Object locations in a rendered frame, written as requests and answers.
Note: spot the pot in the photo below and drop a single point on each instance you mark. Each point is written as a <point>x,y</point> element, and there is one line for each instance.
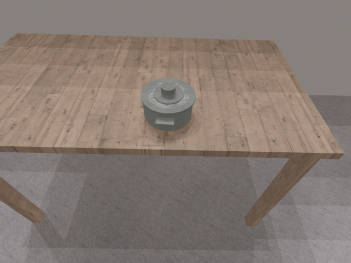
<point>167,123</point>

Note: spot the lid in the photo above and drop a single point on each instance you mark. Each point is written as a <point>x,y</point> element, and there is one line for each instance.
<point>181,101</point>

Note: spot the knob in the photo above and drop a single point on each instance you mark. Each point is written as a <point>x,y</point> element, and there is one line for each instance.
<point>168,88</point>

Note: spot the table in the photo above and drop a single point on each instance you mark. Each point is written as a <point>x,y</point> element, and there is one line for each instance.
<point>81,94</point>

